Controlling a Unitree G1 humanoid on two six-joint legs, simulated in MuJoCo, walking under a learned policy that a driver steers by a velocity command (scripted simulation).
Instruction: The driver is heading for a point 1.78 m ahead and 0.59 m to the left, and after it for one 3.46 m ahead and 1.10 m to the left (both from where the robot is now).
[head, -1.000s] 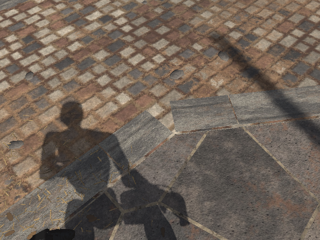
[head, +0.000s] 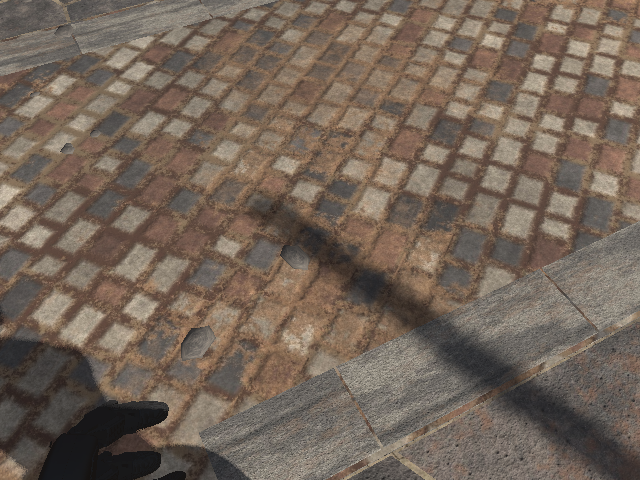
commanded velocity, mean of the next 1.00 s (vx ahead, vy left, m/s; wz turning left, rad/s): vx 0.50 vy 0.00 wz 0.51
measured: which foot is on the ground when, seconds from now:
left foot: down 0.00-0.02, up 0.04-0.50, down 0.52-1.00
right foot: up 0.00-0.00, down 0.02-0.54, up 0.56-0.98, down 1.00-1.00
